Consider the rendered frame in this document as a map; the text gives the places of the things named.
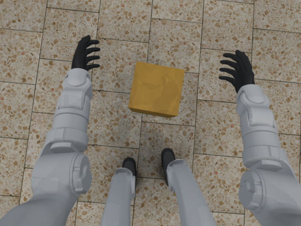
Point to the left robot forearm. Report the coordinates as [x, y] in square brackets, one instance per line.
[69, 129]

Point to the carton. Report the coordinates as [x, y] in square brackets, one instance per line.
[156, 90]

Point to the right robot hand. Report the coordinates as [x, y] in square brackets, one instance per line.
[243, 74]

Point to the left robot foot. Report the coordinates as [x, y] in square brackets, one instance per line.
[130, 164]

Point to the right robot forearm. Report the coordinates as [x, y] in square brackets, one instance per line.
[262, 149]

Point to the right robot upper arm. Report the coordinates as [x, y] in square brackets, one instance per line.
[274, 198]

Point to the left robot hand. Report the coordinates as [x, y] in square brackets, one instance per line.
[80, 59]

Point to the left robot upper arm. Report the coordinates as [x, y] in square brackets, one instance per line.
[58, 180]

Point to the left robot thigh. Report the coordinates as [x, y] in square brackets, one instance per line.
[117, 207]

